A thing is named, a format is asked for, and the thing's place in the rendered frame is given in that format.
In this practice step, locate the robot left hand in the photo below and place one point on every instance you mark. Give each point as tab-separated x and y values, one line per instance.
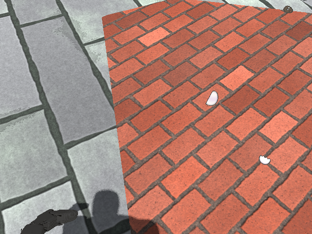
48	220

